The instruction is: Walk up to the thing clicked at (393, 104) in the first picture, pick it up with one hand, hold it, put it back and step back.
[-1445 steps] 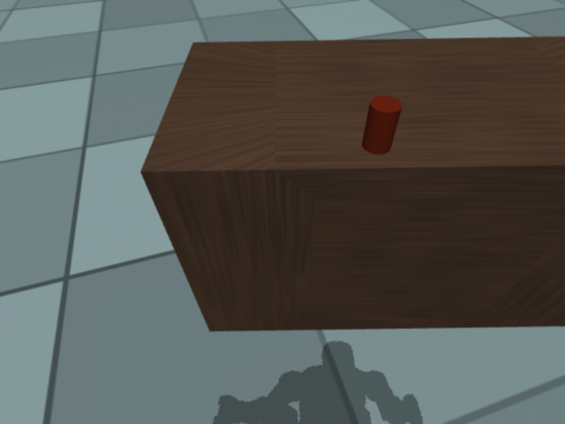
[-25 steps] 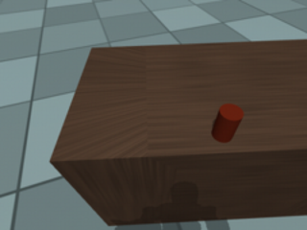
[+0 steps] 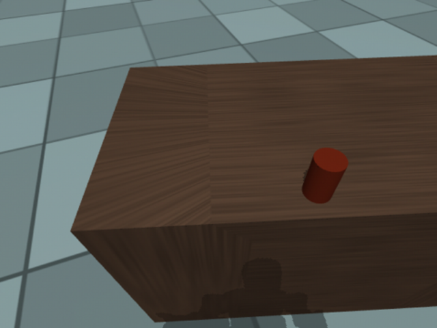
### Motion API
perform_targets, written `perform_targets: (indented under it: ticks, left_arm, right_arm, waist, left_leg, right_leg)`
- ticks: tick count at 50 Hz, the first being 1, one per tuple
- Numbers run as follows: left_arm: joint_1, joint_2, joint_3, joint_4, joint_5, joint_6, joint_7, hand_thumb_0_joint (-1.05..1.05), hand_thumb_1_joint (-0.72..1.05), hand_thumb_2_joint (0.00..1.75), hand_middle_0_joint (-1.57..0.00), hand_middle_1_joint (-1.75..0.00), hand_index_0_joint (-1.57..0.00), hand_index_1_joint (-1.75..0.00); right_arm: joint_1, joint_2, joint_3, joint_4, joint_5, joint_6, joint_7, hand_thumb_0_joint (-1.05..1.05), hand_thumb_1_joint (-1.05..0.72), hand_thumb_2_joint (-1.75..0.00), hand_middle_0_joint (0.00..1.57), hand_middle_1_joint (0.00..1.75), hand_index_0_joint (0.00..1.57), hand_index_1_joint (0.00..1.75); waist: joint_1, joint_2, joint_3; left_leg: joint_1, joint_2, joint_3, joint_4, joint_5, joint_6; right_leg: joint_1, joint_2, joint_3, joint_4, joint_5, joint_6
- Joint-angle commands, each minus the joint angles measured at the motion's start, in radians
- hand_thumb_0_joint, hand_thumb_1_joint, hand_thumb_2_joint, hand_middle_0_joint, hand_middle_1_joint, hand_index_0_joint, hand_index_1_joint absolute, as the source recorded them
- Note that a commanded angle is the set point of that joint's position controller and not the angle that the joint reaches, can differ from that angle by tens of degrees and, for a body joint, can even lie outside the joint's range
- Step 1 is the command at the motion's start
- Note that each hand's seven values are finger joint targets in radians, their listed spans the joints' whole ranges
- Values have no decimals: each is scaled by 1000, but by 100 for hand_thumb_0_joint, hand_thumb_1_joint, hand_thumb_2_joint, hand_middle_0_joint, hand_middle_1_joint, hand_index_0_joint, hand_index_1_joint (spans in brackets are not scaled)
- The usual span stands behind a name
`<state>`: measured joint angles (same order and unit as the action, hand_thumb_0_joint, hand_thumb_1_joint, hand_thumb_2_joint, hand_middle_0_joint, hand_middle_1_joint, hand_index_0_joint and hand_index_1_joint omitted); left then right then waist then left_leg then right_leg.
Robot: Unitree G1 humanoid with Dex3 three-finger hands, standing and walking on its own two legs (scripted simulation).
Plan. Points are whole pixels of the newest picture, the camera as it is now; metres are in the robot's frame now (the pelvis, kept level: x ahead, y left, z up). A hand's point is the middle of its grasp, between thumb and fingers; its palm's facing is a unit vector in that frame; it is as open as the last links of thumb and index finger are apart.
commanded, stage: step back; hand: right
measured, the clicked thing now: (323, 176) +0.38 -0.18 +0.07
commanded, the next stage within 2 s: none
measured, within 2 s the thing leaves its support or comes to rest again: neither
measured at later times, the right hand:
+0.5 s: hand out of the picture -0.07 -0.21 -0.15, palm faces -0.04 +0.89 -0.44, open 7.3 cm
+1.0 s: hand out of the picture -0.11 -0.22 -0.17, palm faces +0.03 +0.92 -0.39, open 7.3 cm
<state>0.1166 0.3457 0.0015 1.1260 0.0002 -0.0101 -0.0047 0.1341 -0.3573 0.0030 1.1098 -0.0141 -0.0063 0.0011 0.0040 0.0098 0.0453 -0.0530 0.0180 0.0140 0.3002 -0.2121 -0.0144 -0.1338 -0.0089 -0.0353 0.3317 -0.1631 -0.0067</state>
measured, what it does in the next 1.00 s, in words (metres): walks backwards: left foot, then right foot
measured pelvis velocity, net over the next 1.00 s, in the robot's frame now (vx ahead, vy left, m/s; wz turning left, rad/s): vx -0.20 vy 0.06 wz -0.08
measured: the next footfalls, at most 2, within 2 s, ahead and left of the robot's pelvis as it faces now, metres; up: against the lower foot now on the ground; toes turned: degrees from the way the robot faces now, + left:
left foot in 0.34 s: -0.07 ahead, +0.16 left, +0.00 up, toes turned -1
right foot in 0.76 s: -0.13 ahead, -0.05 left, +0.00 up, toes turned -1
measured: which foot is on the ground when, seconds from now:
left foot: down 0.00-0.14, up 0.16-0.32, down 0.34-0.82, up 0.84-1.00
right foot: down 0.00-0.36, up 0.38-0.74, down 0.76-1.00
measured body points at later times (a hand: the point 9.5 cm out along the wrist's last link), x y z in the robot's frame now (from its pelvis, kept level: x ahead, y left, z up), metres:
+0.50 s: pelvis -0.10 +0.07 -0.02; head -0.02 +0.10 +0.42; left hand +0.05 +0.37 -0.16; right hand -0.06 -0.26 -0.12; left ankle -0.11 +0.16 -0.75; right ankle -0.09 -0.08 -0.67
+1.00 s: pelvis -0.20 +0.06 -0.01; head -0.14 +0.04 +0.43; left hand -0.06 +0.36 -0.12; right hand -0.11 -0.26 -0.14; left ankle -0.23 +0.21 -0.67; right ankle -0.17 -0.05 -0.75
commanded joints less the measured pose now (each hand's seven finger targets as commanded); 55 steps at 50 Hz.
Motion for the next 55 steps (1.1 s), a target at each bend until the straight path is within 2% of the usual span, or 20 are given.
perform_targets:
  ticks: [1, 5, 8, 9, 13, 16, 18, 20, 22, 23, 31, 35, 38, 39, 40, 41, 42, 46, 51, 55]
  left_arm:
    - [-41, 272, 87, -106, -13, 1, 23, 0, 90, 90, -20, -30, -20, -30]
    - [-43, 289, 101, -157, -7, 15, 23, 0, 90, 90, -20, -30, -20, -30]
    - [-81, 321, 112, -210, 23, 19, 26, 0, 90, 90, -20, -30, -20, -30]
    - [-92, 327, 116, -225, 30, 20, 26, 0, 90, 90, -20, -30, -20, -30]
    - [-164, 302, 103, -284, 41, 31, 28, 0, 90, 90, -20, -30, -20, -30]
    - [-165, 269, 89, -308, 19, 57, 23, 0, 90, 90, -20, -30, -20, -30]
    - [-130, 204, 85, -323, 6, 69, 27, 0, 90, 90, -20, -30, -20, -30]
    - [-119, 230, 94, -311, 24, 71, 43, 0, 90, 90, -20, -30, -20, -30]
    - [-104, 253, 104, -282, 17, 73, 43, 0, 90, 90, -20, -30, -20, -30]
    - [-34, 248, 103, -274, 7, 74, 39, 0, 90, 90, -20, -30, -20, -30]
    - [-53, 211, 107, -359, 20, 50, 30, 0, 90, 90, -20, -30, -20, -30]
    - [20, 201, 116, -337, 23, 43, 22, 0, 90, 90, -20, -30, -20, -30]
    - [104, 196, 122, -297, 33, 38, 18, 0, 90, 90, -20, -30, -20, -30]
    - [107, 238, 130, -304, 42, 31, 20, 0, 90, 90, -20, -30, -20, -30]
    - [85, 302, 145, -319, 45, 27, 19, 0, 90, 90, -20, -30, -20, -30]
    - [28, 367, 151, -343, 29, 33, 14, 0, 90, 90, -20, -30, -20, -30]
    - [-10, 356, 152, -371, 37, 28, 14, 0, 90, 90, -20, -30, -20, -30]
    - [-57, 243, 131, -405, 26, 31, 25, 0, 90, 90, -20, -30, -20, -30]
    - [24, 241, 131, -431, 40, 44, 28, 0, 90, 90, -20, -30, -20, -30]
    - [1, 257, 132, -450, 27, 62, 24, 0, 90, 90, -20, -30, -20, -30]
  right_arm:
    - [-30, -246, -69, -78, 22, 3, -12, 0, -90, -90, 20, 30, 20, 30]
    - [-11, -233, -83, -116, 26, 20, -11, 0, -90, -90, 20, 30, 20, 30]
    - [22, -217, -90, -138, 18, 48, -4, 0, -90, -90, 20, 30, 20, 30]
    - [36, -219, -93, -152, 14, 54, 0, 0, -90, -90, 20, 30, 20, 30]
    - [99, -228, -109, -171, 21, 48, 7, 0, -90, -90, 20, 30, 20, 30]
    - [135, -233, -119, -160, -8, 31, -1, 0, -90, -90, 20, 30, 20, 30]
    - [79, -354, -147, -195, -35, 21, -8, 0, -90, -90, 20, 30, 20, 30]
    - [45, -407, -151, -238, -26, 18, -15, 0, -90, -90, 20, 30, 20, 30]
    - [-38, -335, -134, -256, -25, 11, -27, 0, -90, -90, 20, 30, 20, 30]
    - [-70, -298, -125, -263, -30, 9, -34, 0, -90, -90, 20, 30, 20, 30]
    - [89, -273, -128, -264, -6, 12, -51, 0, -90, -90, 20, 30, 20, 30]
    - [44, -282, -126, -288, 0, 20, -42, 0, -90, -90, 20, 30, 20, 30]
    - [-19, -279, -119, -304, 9, 28, -35, 0, -90, -90, 20, 30, 20, 30]
    - [-26, -253, -109, -309, 19, 26, -34, 0, -90, -90, 20, 30, 20, 30]
    - [-34, -230, -99, -322, 25, 25, -31, 0, -90, -90, 20, 30, 20, 30]
    - [-71, -216, -101, -323, 25, 32, -41, 0, -90, -90, 20, 30, 20, 30]
    - [-32, -236, -111, -302, 17, 42, -46, 0, -90, -90, 20, 30, 20, 30]
    - [49, -228, -92, -257, 23, 33, -38, 0, -90, -90, 20, 30, 20, 30]
    - [43, -216, -85, -295, 14, 15, -47, 0, -90, -90, 20, 30, 20, 30]
    - [121, -210, -98, -275, -4, 1, -41, 0, -90, -90, 20, 30, 20, 30]
  waist:
    - [4, -28, -5]
    - [2, -78, -119]
    - [11, -208, -112]
    - [4, -195, -97]
    - [-33, -201, -113]
    - [-59, -50, -89]
    - [-24, 201, -53]
    - [-53, 215, -71]
    - [-15, 154, -50]
    - [34, 105, -47]
    - [-54, 100, -106]
    - [-28, 133, -132]
    - [20, 94, -138]
    - [22, 11, -152]
    - [19, -144, -120]
    - [48, -313, -51]
    - [34, -281, 10]
    - [-12, -128, -17]
    - [39, -185, -96]
    - [3, -219, -157]
  left_leg:
    - [-86, 104, -68, 103, 371, 64]
    - [-78, 34, -27, 284, 228, 63]
    - [-194, -51, -43, 600, -346, 58]
    - [-189, -29, -83, 638, -377, 64]
    - [-180, -19, -82, 529, -263, 59]
    - [-138, -4, -52, 143, 27, 42]
    - [-83, 242, -413, 24, 406, 132]
    - [-196, 364, -515, 26, 461, 255]
    - [-146, 291, -367, 86, 469, 240]
    - [-75, 199, -243, 132, 527, 178]
    - [179, 246, -251, 215, 617, 241]
    - [64, 235, -214, 251, 502, 217]
    - [-108, 211, -193, 293, 314, 172]
    - [-192, 169, -167, 337, 214, 130]
    - [-331, 43, -116, 449, 49, 66]
    - [-326, -103, -33, 673, -381, 25]
    - [-307, -86, -130, 845, -466, 12]
    - [-376, -137, -165, 884, -316, 8]
    - [-421, -79, -86, 615, -328, -18]
    - [-258, -36, -29, 193, -133, 9]
  right_leg:
    - [-1, -119, 105, 77, 405, -47]
    - [-20, -208, 197, 61, 386, -141]
    - [-64, -373, 351, 14, 384, -275]
    - [-119, -379, 329, 27, 360, -283]
    - [-152, -279, 225, 135, 325, -203]
    - [-170, -156, 149, 306, 128, -112]
    - [-374, 121, 118, 591, -395, -29]
    - [-339, 128, 230, 789, -497, -14]
    - [-384, 125, 273, 894, -395, -10]
    - [-433, 133, 282, 891, -320, -12]
    - [-405, 84, 185, 582, -336, 35]
    - [-224, 40, 98, 332, -274, 8]
    - [-35, 33, 70, 115, -27, -22]
    - [33, -26, 160, 106, 100, -40]
    - [39, -158, 366, 82, 201, -117]
    - [-145, -342, 544, 2, 270, -290]
    - [-245, -378, 593, -17, 248, -323]
    - [-114, -175, 265, 96, 389, -194]
    - [103, -193, 271, 151, 408, -223]
    - [108, -181, 255, 278, 381, -171]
